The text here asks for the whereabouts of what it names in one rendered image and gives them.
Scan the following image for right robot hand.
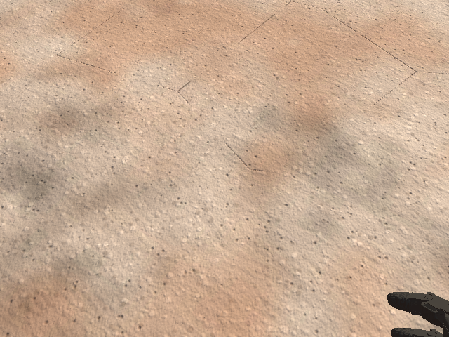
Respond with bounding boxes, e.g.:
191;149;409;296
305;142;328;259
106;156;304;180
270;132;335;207
387;292;449;337

